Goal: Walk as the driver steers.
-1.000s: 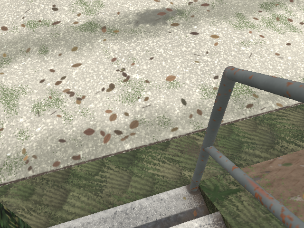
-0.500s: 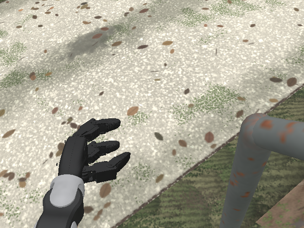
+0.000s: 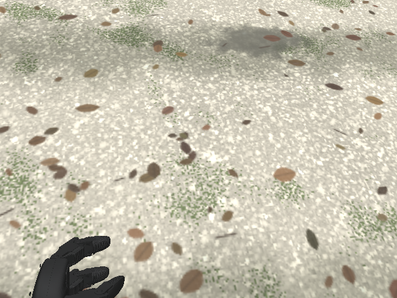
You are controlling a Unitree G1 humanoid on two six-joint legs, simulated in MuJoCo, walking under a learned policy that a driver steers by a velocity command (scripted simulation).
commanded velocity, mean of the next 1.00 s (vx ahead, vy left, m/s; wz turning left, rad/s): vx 0.29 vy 0.00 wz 0.26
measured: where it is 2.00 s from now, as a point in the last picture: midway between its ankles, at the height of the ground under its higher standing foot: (78, 275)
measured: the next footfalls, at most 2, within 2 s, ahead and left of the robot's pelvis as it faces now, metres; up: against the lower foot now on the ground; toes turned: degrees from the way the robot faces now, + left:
right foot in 0.20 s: +0.42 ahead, -0.05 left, +0.00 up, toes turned +24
left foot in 0.52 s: +0.47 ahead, +0.34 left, +0.00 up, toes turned +31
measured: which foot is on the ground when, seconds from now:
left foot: down 0.00-0.22, up 0.24-0.50, down 0.52-1.00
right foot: up 0.00-0.18, down 0.20-0.52, up 0.54-1.00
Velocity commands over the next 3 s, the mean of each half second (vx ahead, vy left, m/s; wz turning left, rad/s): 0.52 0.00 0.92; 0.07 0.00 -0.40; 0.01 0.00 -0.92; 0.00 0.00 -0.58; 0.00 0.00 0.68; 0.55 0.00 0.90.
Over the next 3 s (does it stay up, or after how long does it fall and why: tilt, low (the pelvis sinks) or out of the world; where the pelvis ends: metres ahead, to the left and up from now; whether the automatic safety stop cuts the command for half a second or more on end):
stays up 0.75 0.23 0.03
